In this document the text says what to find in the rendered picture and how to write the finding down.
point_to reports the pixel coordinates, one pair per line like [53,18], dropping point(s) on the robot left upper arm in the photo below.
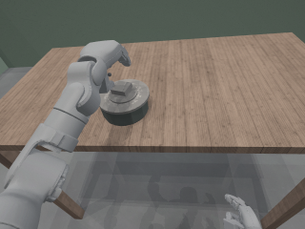
[40,178]

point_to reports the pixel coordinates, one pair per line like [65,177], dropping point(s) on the lid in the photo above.
[115,104]

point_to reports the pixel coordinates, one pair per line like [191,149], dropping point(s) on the left robot forearm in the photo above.
[71,113]

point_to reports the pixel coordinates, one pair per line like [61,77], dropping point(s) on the robot right hand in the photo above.
[246,217]

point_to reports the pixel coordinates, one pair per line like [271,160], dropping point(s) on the table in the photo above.
[241,94]

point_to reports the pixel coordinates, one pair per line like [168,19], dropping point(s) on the pot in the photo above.
[126,119]

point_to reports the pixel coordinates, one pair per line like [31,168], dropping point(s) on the robot left hand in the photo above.
[109,51]

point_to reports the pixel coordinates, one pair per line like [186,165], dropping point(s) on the knob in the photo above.
[121,88]

